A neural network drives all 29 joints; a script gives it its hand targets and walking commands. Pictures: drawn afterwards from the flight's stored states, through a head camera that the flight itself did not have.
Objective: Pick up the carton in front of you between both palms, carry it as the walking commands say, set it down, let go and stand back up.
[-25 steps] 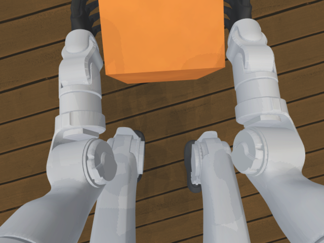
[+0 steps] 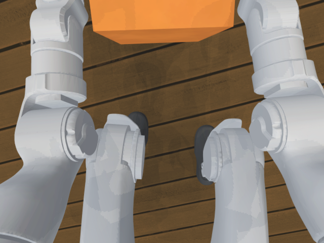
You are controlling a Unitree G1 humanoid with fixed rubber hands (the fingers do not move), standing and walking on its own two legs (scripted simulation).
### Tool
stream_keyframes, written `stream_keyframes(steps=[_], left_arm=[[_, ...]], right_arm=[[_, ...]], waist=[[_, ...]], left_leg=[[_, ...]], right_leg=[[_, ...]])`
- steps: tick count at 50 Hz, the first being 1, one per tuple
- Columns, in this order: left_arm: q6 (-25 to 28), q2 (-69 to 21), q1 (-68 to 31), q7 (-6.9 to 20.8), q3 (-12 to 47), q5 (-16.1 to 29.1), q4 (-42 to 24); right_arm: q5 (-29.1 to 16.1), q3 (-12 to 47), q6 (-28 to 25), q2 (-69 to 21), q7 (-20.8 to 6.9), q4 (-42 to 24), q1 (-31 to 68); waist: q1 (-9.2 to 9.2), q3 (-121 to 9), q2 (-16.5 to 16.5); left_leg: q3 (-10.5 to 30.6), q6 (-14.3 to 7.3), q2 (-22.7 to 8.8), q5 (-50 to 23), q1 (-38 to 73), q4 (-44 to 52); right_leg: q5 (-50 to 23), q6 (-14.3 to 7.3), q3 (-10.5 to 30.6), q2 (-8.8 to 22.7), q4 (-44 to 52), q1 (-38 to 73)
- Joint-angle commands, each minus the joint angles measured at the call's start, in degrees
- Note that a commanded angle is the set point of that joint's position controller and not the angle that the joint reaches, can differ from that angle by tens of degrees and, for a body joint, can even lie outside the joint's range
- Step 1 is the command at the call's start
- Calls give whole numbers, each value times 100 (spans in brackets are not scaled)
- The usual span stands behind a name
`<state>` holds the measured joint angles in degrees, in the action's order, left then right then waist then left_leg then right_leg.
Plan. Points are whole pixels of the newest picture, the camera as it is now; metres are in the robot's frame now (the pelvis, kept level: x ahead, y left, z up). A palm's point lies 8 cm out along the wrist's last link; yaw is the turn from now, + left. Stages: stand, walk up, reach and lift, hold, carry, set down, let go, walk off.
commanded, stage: set down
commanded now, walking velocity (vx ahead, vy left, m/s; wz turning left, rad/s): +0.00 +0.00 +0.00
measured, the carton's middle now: out of the picture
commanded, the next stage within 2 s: none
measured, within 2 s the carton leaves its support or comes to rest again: rests again in 0.40 s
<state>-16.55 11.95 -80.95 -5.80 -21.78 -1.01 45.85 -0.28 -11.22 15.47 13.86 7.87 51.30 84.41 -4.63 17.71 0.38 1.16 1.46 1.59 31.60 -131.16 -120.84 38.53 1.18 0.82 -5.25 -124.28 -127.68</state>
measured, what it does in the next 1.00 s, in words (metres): stands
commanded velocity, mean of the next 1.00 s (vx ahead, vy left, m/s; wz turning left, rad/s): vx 0.00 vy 0.00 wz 0.00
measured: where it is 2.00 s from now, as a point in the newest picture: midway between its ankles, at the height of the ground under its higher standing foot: (170, 158)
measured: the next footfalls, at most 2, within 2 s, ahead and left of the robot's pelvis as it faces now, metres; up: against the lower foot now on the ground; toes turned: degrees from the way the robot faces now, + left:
none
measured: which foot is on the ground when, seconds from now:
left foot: down 0.00-1.00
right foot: down 0.00-1.00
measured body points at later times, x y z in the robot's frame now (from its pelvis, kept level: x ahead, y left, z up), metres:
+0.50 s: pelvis -0.01 +0.00 -0.02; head +0.37 +0.01 +0.22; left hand +0.54 +0.21 -0.19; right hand +0.57 -0.10 -0.19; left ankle +0.11 +0.12 -0.35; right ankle +0.08 -0.11 -0.35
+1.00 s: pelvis -0.02 +0.00 -0.02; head +0.36 +0.00 +0.20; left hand +0.54 +0.21 -0.20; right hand +0.57 -0.10 -0.20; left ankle +0.11 +0.12 -0.35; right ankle +0.08 -0.11 -0.35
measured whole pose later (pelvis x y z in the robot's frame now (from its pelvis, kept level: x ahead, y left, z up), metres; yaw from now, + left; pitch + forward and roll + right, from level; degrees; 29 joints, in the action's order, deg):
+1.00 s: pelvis -0.02 +0.00 -0.02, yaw +0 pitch +31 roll +1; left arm -10.5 17.0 -87.6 3.4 -27.7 -4.6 59.3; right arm 7.4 -16.9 11.1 14.9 -2.1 58.1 90.6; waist -4.0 29.9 -0.9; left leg 0.8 2.2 1.5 31.5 -126.3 -126.3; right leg 38.4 0.9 1.0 -5.9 -130.6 -123.6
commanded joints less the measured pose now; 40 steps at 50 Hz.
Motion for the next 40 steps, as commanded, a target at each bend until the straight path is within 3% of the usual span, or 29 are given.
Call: stream_keyframes(steps=[1,13,27,40], left_arm=[[152,-5453,-3383,1758,2512,828,-500],[342,-4876,-3375,1777,1890,546,91],[354,-4474,-3114,1964,1539,305,747],[235,-3799,-2598,1928,977,-28,1312]], right_arm=[[-649,2156,-299,-5446,-1575,-986,3476],[-595,1809,-447,-5025,-1560,-371,3600],[6,1082,-309,-4444,-1737,506,2753],[591,539,-96,-3809,-1877,1028,2192]], waist=[[-76,-8025,455],[-278,-6528,639],[1,-4500,275],[149,-3102,388]], left_leg=[[-480,-22,417,-3322,4576,411],[-486,-110,334,-2301,3652,318],[-338,-153,324,-1557,3187,236],[-287,-145,324,-697,2743,228]], right_leg=[[-3098,-48,-361,-354,896,3413],[-2221,-102,-241,-307,825,2927],[-1430,-202,-178,-268,798,2036],[-765,-240,-111,-173,826,1866]])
